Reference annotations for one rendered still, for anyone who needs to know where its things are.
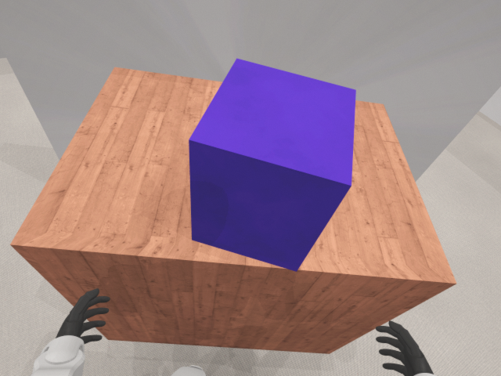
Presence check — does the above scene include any pedestal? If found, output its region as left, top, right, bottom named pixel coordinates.
left=10, top=67, right=456, bottom=354

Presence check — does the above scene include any left robot hand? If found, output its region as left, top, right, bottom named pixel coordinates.
left=56, top=288, right=110, bottom=344

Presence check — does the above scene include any left robot forearm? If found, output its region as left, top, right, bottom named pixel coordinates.
left=31, top=335, right=85, bottom=376

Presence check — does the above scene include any carton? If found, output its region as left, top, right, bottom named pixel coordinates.
left=189, top=58, right=356, bottom=272

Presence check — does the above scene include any right robot hand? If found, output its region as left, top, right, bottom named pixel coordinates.
left=376, top=321, right=434, bottom=376

